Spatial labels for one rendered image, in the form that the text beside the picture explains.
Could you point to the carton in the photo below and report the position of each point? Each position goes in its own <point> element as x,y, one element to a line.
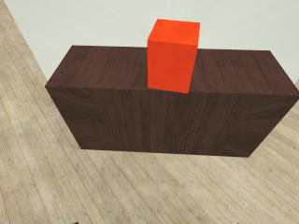
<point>171,52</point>

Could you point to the pedestal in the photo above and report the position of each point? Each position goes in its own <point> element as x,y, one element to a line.
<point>235,99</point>

